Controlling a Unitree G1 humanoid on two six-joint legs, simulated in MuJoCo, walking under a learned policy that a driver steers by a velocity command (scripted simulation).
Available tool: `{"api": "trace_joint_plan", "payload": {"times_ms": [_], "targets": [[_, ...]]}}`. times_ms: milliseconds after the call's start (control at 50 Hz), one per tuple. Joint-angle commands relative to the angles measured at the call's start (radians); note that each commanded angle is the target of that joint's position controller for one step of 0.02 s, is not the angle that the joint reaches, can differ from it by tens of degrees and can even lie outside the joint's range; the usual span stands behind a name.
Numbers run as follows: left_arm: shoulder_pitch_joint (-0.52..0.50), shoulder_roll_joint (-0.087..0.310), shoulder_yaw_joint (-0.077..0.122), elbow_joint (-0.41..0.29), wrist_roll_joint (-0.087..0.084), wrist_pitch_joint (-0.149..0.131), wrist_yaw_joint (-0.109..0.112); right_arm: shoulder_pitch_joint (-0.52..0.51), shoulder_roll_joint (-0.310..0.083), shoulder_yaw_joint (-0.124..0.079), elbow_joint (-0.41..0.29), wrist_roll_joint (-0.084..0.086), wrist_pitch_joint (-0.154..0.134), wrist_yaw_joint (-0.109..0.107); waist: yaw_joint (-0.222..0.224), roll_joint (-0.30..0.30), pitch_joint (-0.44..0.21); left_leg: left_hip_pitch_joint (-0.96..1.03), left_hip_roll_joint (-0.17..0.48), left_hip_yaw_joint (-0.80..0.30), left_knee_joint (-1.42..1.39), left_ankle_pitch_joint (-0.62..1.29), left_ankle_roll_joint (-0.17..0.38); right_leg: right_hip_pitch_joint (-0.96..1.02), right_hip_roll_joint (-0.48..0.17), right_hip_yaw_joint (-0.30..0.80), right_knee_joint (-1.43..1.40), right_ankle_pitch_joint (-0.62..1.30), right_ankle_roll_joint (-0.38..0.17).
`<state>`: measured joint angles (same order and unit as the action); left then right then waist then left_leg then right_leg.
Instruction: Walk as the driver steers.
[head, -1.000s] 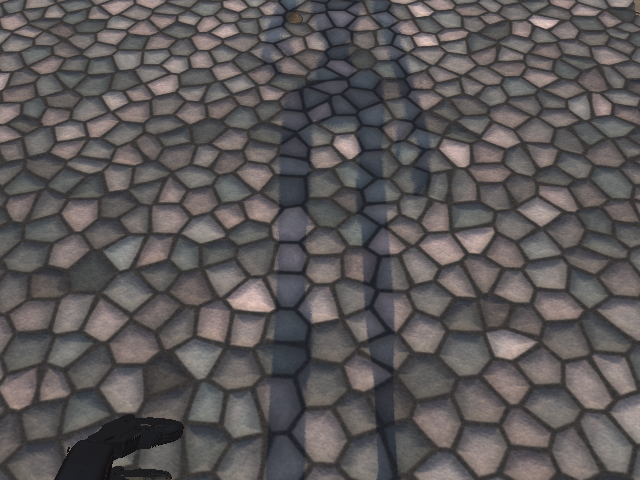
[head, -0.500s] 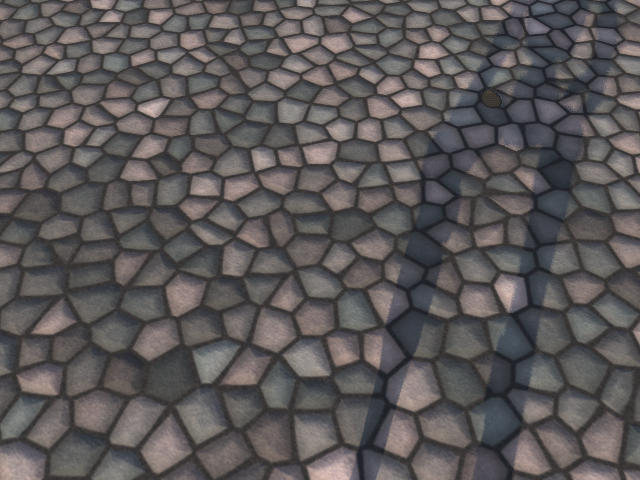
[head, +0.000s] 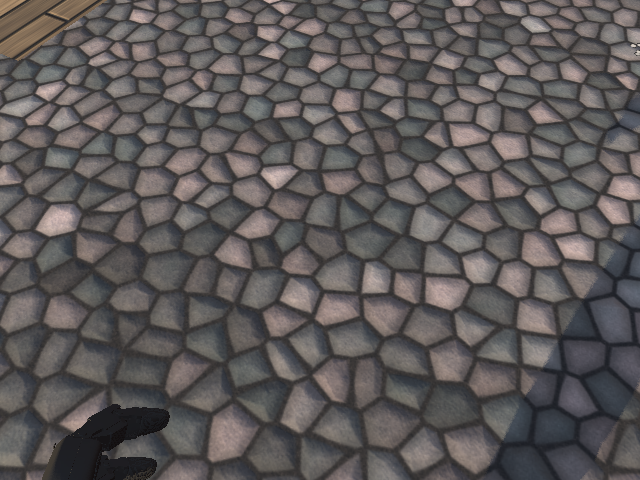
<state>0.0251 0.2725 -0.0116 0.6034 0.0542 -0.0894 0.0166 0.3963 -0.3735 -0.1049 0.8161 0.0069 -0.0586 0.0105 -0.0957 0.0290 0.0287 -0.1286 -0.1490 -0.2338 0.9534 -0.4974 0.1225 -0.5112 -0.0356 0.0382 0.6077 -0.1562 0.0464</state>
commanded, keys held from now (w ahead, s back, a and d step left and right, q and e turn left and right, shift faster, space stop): w+q+shift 0.20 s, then w+e+shift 0.80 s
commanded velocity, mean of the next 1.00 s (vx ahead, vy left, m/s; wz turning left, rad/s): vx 1.00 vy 0.00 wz -0.15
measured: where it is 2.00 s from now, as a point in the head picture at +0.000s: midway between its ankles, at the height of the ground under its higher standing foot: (393, 77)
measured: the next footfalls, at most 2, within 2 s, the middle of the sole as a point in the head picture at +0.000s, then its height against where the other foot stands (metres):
left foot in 0.40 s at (259, 466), level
right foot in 0.86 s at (295, 276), level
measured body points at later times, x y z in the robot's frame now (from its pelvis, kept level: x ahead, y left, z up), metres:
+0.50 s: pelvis +0.42 +0.03 +0.01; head +0.45 +0.04 +0.46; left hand +0.31 +0.26 -0.13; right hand +0.66 -0.15 -0.09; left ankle +0.46 +0.10 -0.71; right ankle +0.25 -0.15 -0.59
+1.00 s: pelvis +0.88 +0.03 +0.00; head +0.90 +0.03 +0.45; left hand +0.96 +0.31 -0.13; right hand +1.02 -0.23 -0.08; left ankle +0.83 +0.21 -0.59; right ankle +0.91 +0.02 -0.71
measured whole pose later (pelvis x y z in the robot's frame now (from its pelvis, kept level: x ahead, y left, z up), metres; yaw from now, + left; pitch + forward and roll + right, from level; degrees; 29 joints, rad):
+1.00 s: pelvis +0.88 +0.03 +0.00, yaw -13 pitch -1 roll -1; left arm 0.37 0.33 0.08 0.85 0.01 0.00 -0.01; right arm 0.13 -0.21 0.02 0.68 -0.06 -0.10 0.00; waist 0.04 -0.01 0.05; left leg -0.47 0.08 -0.10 1.40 -0.34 -0.02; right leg -0.31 0.22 -0.04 0.58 -0.26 -0.20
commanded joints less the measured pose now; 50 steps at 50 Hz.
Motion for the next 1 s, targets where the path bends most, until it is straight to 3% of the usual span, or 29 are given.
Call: {"api": "trace_joint_plan", "payload": {"times_ms": [20,40,60,100,140,200,280,300,340,380,400,420,440,460,480,500,540,580,640,720,760,800,840,860,880,900,920,940,1000], "targets": [[0.261,0.194,0.094,0.009,0.006,0.015,0.011,-0.104,-0.030,0.034,-0.154,-0.017,-0.004,-0.003,0.164,-0.217,-0.216,-0.700,0.121,0.130,0.483,0.150,0.000,0.722,-0.389,0.700,-0.376,-0.739,-0.167],[0.244,0.142,0.081,0.027,0.001,0.018,0.005,-0.147,-0.041,0.030,-0.157,-0.032,0.005,0.012,0.157,-0.111,-0.134,-0.674,0.157,0.148,0.429,0.204,-0.009,0.608,-0.334,0.505,-0.358,-0.535,-0.151],[0.271,0.124,0.076,0.058,0.001,0.017,0.004,-0.191,-0.030,0.031,-0.167,-0.041,0.014,0.030,0.155,-0.084,-0.084,-0.651,0.187,0.148,0.399,0.216,-0.016,0.535,-0.284,0.355,-0.363,-0.359,-0.128],[0.352,0.073,0.062,0.130,-0.013,0.001,-0.004,-0.231,0.023,0.048,-0.201,-0.048,0.039,0.055,0.137,-0.123,-0.027,-0.659,0.228,0.152,0.387,0.233,-0.023,0.476,-0.237,0.176,-0.371,-0.148,-0.095],[0.348,0.075,0.065,0.152,-0.030,-0.019,-0.017,-0.262,0.039,0.060,-0.242,-0.045,0.057,0.066,0.107,-0.130,-0.015,-0.697,0.242,0.163,0.378,0.288,-0.031,0.447,-0.247,0.095,-0.414,-0.050,-0.097],[0.324,0.091,0.065,0.168,-0.026,-0.039,-0.023,-0.350,0.028,0.069,-0.291,-0.041,0.063,0.073,0.082,-0.108,0.039,-0.684,0.239,0.202,0.261,0.426,-0.037,0.388,-0.216,-0.091,-0.466,0.142,-0.085],[0.453,0.105,0.059,0.237,-0.025,-0.038,-0.024,-0.475,0.048,0.096,-0.303,-0.041,0.043,0.086,0.135,-0.050,0.110,-0.516,0.127,0.310,-0.103,0.479,0.008,0.383,-0.145,-0.201,-0.583,0.398,-0.097],[0.469,0.152,0.063,0.243,-0.022,-0.035,-0.023,-0.493,0.059,0.105,-0.319,-0.040,0.032,0.087,0.118,-0.080,0.137,-0.476,0.130,0.326,-0.193,0.447,0.024,0.401,-0.187,-0.195,-0.557,0.583,-0.109],[0.495,0.210,0.069,0.281,-0.034,-0.018,-0.010,-0.477,0.031,0.100,-0.301,-0.057,0.022,0.070,0.077,-0.120,0.088,-0.342,0.069,0.386,-0.277,0.374,0.045,0.521,-0.211,-0.196,-0.443,1.079,-0.137],[0.461,0.263,0.074,0.289,-0.035,0.002,0.002,-0.169,-0.042,0.065,-0.203,-0.067,0.014,0.038,-0.089,-0.171,-0.103,0.011,0.055,0.316,-0.339,0.303,0.077,0.516,-0.233,-0.161,-0.053,1.216,-0.158],[0.420,0.249,0.072,0.272,-0.046,0.002,0.000,0.023,-0.096,0.040,-0.141,-0.081,0.008,0.017,-0.186,-0.161,-0.198,0.296,0.138,0.223,-0.403,0.321,0.091,0.334,-0.189,-0.156,0.245,0.986,-0.156],[0.468,0.096,0.047,0.229,-0.029,0.000,-0.017,0.070,-0.188,0.021,-0.114,-0.090,0.002,-0.003,-0.083,0.084,-0.326,0.536,0.437,-0.081,-0.376,0.193,0.061,0.076,-0.045,-0.123,0.616,-0.196,-0.163],[0.535,0.093,0.050,0.190,-0.088,0.001,-0.014,0.049,-0.209,0.009,-0.145,-0.087,0.001,-0.010,-0.031,0.151,-0.488,0.655,0.622,-0.520,-0.537,0.110,0.125,-0.162,0.041,0.026,0.886,-0.317,-0.162],[0.391,0.159,0.067,0.177,-0.076,0.004,-0.009,0.010,-0.130,0.014,-0.128,-0.066,-0.001,-0.012,-0.051,-0.014,-0.314,0.494,0.547,-0.366,-0.600,0.126,0.102,-0.239,-0.020,0.044,0.860,-0.169,-0.165],[0.357,0.115,0.059,0.171,-0.073,0.002,-0.018,-0.040,-0.076,0.030,-0.103,-0.061,-0.014,-0.010,-0.005,0.001,-0.139,0.320,0.506,-0.232,-0.642,0.201,0.097,-0.243,-0.045,0.026,0.793,-0.117,-0.159],[0.362,0.086,0.055,0.193,-0.067,0.012,-0.026,-0.076,-0.034,0.036,-0.087,-0.060,-0.027,-0.005,0.040,-0.034,-0.055,0.187,0.460,-0.123,-0.690,0.267,0.075,-0.202,-0.077,0.031,0.736,-0.095,-0.148],[0.429,0.043,0.054,0.225,-0.047,0.052,-0.046,-0.096,0.012,0.049,-0.066,-0.044,-0.044,-0.011,0.110,0.025,-0.020,0.044,0.416,0.038,-0.761,0.302,0.038,-0.109,-0.104,0.030,0.692,-0.075,-0.128],[0.356,0.026,0.059,0.205,-0.039,0.079,-0.057,-0.081,0.038,0.052,-0.035,-0.019,-0.066,-0.005,0.126,0.026,0.040,0.013,0.397,0.145,-0.811,0.382,0.014,-0.172,-0.128,0.022,0.662,-0.063,-0.119],[0.191,0.002,0.051,0.139,-0.039,0.082,-0.074,-0.075,0.052,0.055,-0.011,-0.021,-0.082,-0.003,0.123,0.034,0.099,-0.015,0.331,0.345,-0.854,0.566,-0.029,-0.244,-0.121,-0.038,0.552,0.090,-0.118],[0.059,0.016,0.037,0.084,-0.042,0.072,-0.101,-0.067,0.011,0.052,0.006,-0.020,-0.088,-0.017,0.126,0.002,0.122,0.012,0.299,0.509,-0.875,0.866,-0.078,-0.124,-0.056,-0.167,0.234,0.273,-0.171],[0.063,0.042,0.041,0.084,-0.041,0.071,-0.106,-0.040,-0.044,0.045,0.009,-0.016,-0.084,-0.033,0.142,0.018,0.077,0.112,0.320,0.534,-0.783,1.274,-0.102,-0.012,0.030,-0.241,0.147,0.295,-0.204],[0.231,0.103,0.060,0.124,-0.045,0.076,-0.095,-0.066,-0.119,0.025,-0.008,-0.027,-0.053,-0.053,0.243,0.083,-0.036,0.192,0.359,0.521,-0.539,1.610,-0.115,0.165,0.104,-0.258,0.148,0.166,-0.233],[0.611,0.201,0.113,0.231,-0.043,0.080,-0.066,-0.162,-0.151,0.011,-0.046,-0.043,-0.013,-0.052,0.422,0.067,-0.192,0.049,0.379,0.471,0.004,1.508,-0.086,0.562,0.134,-0.160,0.104,-0.005,-0.295],[0.598,0.236,0.137,0.245,-0.055,0.083,-0.043,-0.172,-0.074,0.025,-0.035,-0.046,-0.010,-0.026,0.386,-0.081,-0.121,-0.149,0.216,0.466,0.413,0.659,-0.093,0.638,0.091,-0.051,0.025,-0.056,-0.335],[0.456,0.332,0.152,0.215,-0.031,0.097,-0.037,-0.086,0.069,0.067,-0.132,-0.052,-0.030,-0.015,0.177,-0.320,-0.116,-0.593,0.077,0.366,0.767,-0.012,-0.147,0.801,-0.091,0.404,-0.011,0.050,-0.469],[0.431,0.359,0.165,0.163,-0.035,0.099,-0.038,-0.118,0.028,0.079,-0.203,-0.047,-0.060,-0.016,0.206,-0.223,-0.271,-0.730,0.097,0.161,0.788,0.025,-0.129,0.882,-0.202,0.753,-0.270,-0.232,-0.565],[0.414,0.292,0.154,0.161,-0.035,0.094,-0.029,-0.185,-0.015,0.079,-0.206,-0.052,-0.080,-0.016,0.193,-0.056,-0.141,-0.766,0.154,0.132,0.684,0.102,-0.121,0.756,-0.215,0.782,-0.392,-0.348,-0.506],[0.385,0.232,0.139,0.176,-0.038,0.086,-0.026,-0.201,-0.027,0.077,-0.198,-0.052,-0.083,-0.016,0.138,0.053,-0.033,-0.711,0.201,0.137,0.559,0.162,-0.123,0.585,-0.185,0.693,-0.407,-0.296,-0.452],[0.325,0.177,0.114,0.167,-0.050,0.042,-0.016,-0.194,0.002,0.093,-0.196,-0.083,-0.020,-0.013,0.048,0.073,0.041,-0.529,0.274,0.152,0.357,0.149,-0.177,0.245,-0.052,0.448,-0.416,-0.081,-0.407]]}}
